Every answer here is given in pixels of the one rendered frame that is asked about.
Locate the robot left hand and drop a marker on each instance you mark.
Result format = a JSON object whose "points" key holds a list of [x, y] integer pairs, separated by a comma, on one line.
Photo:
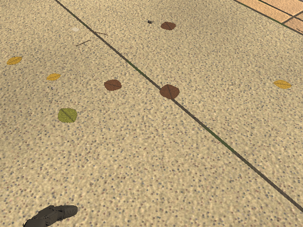
{"points": [[51, 214]]}

